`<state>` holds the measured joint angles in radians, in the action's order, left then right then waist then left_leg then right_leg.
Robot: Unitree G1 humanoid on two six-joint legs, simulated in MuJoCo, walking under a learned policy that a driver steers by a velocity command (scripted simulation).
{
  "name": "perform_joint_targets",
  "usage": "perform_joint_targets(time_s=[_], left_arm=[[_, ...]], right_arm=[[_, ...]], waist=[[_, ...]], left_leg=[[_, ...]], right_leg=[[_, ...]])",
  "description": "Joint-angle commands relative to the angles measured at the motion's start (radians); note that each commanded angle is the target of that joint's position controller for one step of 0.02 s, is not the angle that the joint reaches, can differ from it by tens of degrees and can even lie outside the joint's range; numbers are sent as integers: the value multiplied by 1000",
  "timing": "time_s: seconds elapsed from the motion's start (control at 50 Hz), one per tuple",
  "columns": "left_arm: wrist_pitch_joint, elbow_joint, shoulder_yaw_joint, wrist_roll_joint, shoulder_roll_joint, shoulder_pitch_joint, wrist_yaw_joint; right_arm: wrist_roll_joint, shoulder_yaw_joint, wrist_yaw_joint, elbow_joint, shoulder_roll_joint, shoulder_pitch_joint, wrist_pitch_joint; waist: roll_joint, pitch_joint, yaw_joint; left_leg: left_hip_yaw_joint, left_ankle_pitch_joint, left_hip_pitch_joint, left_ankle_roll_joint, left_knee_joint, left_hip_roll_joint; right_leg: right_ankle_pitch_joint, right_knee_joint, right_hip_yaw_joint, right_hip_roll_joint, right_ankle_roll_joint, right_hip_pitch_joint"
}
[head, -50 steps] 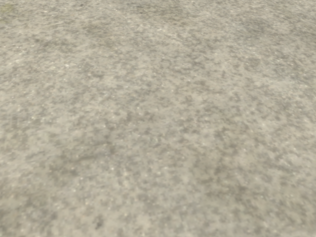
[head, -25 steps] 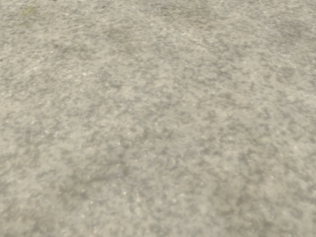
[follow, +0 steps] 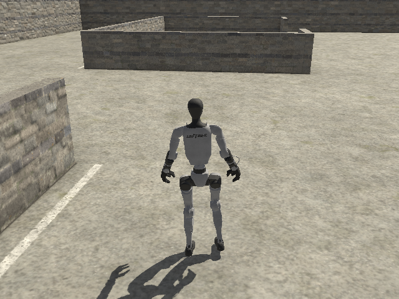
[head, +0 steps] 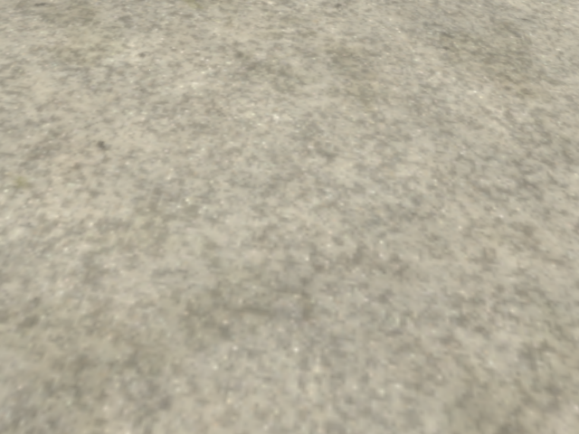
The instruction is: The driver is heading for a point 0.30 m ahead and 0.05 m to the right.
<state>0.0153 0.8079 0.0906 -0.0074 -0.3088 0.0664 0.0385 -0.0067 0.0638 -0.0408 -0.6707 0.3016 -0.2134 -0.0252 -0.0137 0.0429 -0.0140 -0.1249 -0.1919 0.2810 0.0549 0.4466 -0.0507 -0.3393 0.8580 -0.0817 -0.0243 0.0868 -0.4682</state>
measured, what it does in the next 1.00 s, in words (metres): steps on the spot: right foot, then left foot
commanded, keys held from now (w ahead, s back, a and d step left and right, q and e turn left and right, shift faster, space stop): no key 0.84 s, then e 0.16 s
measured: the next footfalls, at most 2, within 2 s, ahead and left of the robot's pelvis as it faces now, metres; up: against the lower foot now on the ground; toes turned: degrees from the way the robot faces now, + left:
right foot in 0.18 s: +0.06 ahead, -0.15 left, +0.00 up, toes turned +8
left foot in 0.46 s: +0.01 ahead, +0.11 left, +0.00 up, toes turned +2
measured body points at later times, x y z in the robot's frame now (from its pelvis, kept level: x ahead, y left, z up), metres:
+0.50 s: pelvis +0.00 -0.03 -0.01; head +0.03 -0.03 +0.44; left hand +0.10 +0.24 -0.13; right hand +0.15 -0.29 -0.12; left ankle -0.03 +0.11 -0.75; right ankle +0.02 -0.15 -0.75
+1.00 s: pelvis -0.01 -0.01 -0.01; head +0.01 -0.01 +0.44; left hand +0.04 +0.28 -0.15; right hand +0.11 -0.27 -0.14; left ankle -0.03 +0.11 -0.75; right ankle +0.02 -0.15 -0.74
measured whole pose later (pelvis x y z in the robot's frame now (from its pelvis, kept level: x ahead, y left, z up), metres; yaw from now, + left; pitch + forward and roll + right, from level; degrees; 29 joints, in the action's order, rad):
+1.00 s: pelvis -0.01 -0.01 -0.01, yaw +3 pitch -2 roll +1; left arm 0.02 1.02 0.04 -0.01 -0.29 0.16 0.03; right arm 0.01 0.04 -0.05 -0.87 0.26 -0.21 0.00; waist -0.01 0.06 0.03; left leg -0.01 -0.31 0.19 0.01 0.52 -0.02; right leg -0.27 0.56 -0.09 0.02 0.04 -0.26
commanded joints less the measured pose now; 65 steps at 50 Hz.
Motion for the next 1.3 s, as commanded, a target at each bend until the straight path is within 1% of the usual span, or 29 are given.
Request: perform_joint_targets(time_s=[0.02, 0.1, 0.16, 0.18, 0.2, 0.22, 0.24, 0.3, 0.38, 0.42, 0.46, 0.48, 0.5, 0.54, 0.64, 0.86, 0.9, 0.98, 1.02, 1.04, 1.08, 1.14, 1.18, 1.2, 1.22, 1.24, 1.26, 1.28, 1.3], left_arm=[[-21, -62, 10, -5, -74, -33, -9], [-33, -51, 8, -8, -82, 1, -27], [-45, -29, 6, 6, -84, 66, -40], [-45, -36, 13, 25, -139, 78, -37], [-39, -40, 19, 36, -194, 41, -32], [-43, -42, 5, 44, -139, 38, -32], [-48, -46, -1, 38, -124, 22, -31], [-52, -34, -16, 5, -93, -17, -25], [-27, 1, -20, 11, -97, 16, -21], [-18, 15, -20, 5, -113, 35, -22], [-25, 33, -29, -4, -99, 70, -27], [-40, 34, -37, 13, -85, 85, -35], [-51, 43, -37, 18, -71, 115, -42], [-47, 54, -38, 16, -82, 33, -39], [-19, 96, -39, 14, -70, 49, -19], [-14, 193, -38, 8, -71, 72, -8], [-14, 177, -32, 0, -97, 37, -6], [-7, 138, -25, -11, -97, 22, -5], [-1, 126, -22, -9, -81, 51, -11], [1, 121, -19, -14, -78, 64, -16], [0, 79, -18, -29, -77, 11, -35], [-11, 88, -20, -29, -66, 73, -58], [-16, 185, 0, -26, -71, 296, -65], [-22, 214, 20, -30, -111, 397, -64], [-48, 165, 32, -14, -240, 396, -62], [-82, 136, 14, 11, -218, 367, -79], [-104, 119, 2, 3, -175, 302, -80], [-114, 103, -11, -11, -133, 258, -77], [-113, 87, -14, -11, -133, 223, -70]], right_arm=[[3, 54, -3, 69, 186, 7, 0], [3, 43, 7, 72, 166, 34, -9], [-9, 28, 4, 65, 139, 51, -14], [9, 16, 4, 62, 101, 16, -9], [13, 13, 7, 66, 81, -31, 0], [23, 28, 3, 68, 139, 6, 6], [9, 47, 0, 57, 186, 23, 5], [7, 42, -6, 23, 127, 8, -14], [1, 5, 5, 15, 40, 51, -4], [-8, 12, 5, -9, 57, 25, -2], [4, 17, 4, -29, 89, 4, -3], [14, 25, -2, -21, 141, 3, -6], [15, 34, 2, -41, 178, 10, -9], [28, 13, 20, -44, 86, 24, 1], [24, 1, 20, -86, 77, 6, 32], [20, -14, 13, -160, 69, -8, 45], [17, -2, 3, -160, 103, -10, 41], [9, 23, -21, -167, 147, -57, 26], [13, 28, -31, -152, 151, -26, 22], [15, 28, -35, -134, 147, -4, 24], [6, 33, -34, -120, 159, -1, 42], [-23, 42, -22, -97, 183, 96, 60], [-12, 32, -5, -92, 142, 119, 53], [4, 15, 5, -89, 83, 105, 57], [20, -9, 12, -24, 4, 126, 71], [-31, -2, 16, 9, 41, 162, 99], [-56, 10, 21, 9, 96, 180, 118], [-38, 20, 23, -13, 131, 160, 132], [-9, 26, 18, -37, 134, 150, 139]], waist=[[174, -123, -13], [180, -138, -16], [136, -132, 27], [11, -148, 5], [-189, -109, -53], [-203, -112, -6], [-149, -86, 4], [-121, -63, -7], [-158, -86, 31], [-155, -99, 25], [-117, -95, 17], [-35, -120, 33], [93, -129, 75], [61, -91, 25], [82, -21, 32], [30, -17, 29], [30, -13, 15], [105, -25, 0], [181, -30, 12], [208, -49, 12], [168, 9, -6], [145, 35, 50], [84, -25, 135], [-89, -36, 164], [-348, -36, 114], [-245, -45, 107], [-142, 57, 74], [-65, 82, 54], [-42, 77, 43]], left_leg=[[-276, 255, -162, 171, -85, 239], [-313, 347, -148, 166, -41, 235], [-294, 243, -84, 90, 14, 170], [-215, 58, -5, 32, 120, 96], [-72, -280, 129, -30, 227, -57], [-49, -437, 138, -79, 384, -28], [-56, -420, 154, -100, 507, -15], [-69, -318, 176, -145, 560, 8], [65, -257, 34, -161, 247, 48], [95, -127, -51, -148, 56, 41], [66, 100, -190, -107, -134, 57], [-9, 303, -276, -76, -87, 136], [-6, 267, -233, -27, -11, 141], [-8, 89, -133, -16, -45, 119], [-1, 56, -62, -41, -61, 102], [23, 38, -82, -37, -60, 84], [34, 42, -111, -33, -45, 83], [-36, 52, -138, 42, -75, 185], [-108, 112, -121, 116, -102, 297], [-155, 27, -120, 161, -137, 363], [-222, -304, -113, 188, -230, 433], [-62, -347, -23, 97, -222, 344], [117, -323, 129, 45, -10, 234], [230, -293, 242, -11, 310, 158], [200, -447, 513, -78, 666, 33], [43, -439, 600, -54, 773, 27], [20, -347, 657, -29, 789, 87], [23, -230, 636, -15, 744, 124], [29, -137, 587, -20, 671, 143]], right_leg=[[-9, -97, -5, -3, 4, -15], [-14, -217, 15, 1, -17, 97], [254, -509, 19, 31, -69, 282], [378, -538, -115, 176, -118, 376], [575, -532, -276, 310, -250, 390], [532, -557, -364, 402, -371, 317], [482, -564, -334, 371, -377, 308], [453, -534, -207, 276, -306, 330], [540, -496, -105, 204, -281, 351], [556, -470, -113, 204, -276, 360], [480, -469, -110, 183, -216, 307], [397, -448, -81, 158, -164, 248], [255, -467, -1, 81, -117, 259], [176, -432, 37, 54, -70, 305], [203, -422, 32, 56, -75, 301], [225, -433, 24, 55, -59, 288], [250, -400, 19, 43, -67, 231], [235, -262, 19, 15, -71, 123], [9, -118, 43, 14, -72, 82], [-148, -3, 65, 23, -81, 53], [-248, 99, 40, 99, -110, -56], [-125, -120, 104, 94, -142, 120], [25, -277, 216, -20, -139, 446], [-26, -385, 72, 28, -178, 565], [-127, -578, -545, 311, -334, 606], [-315, -736, -797, 413, -459, 554], [-353, -737, -739, 417, -437, 512], [-285, -708, -606, 363, -382, 495], [-158, -692, -492, 309, -337, 475]])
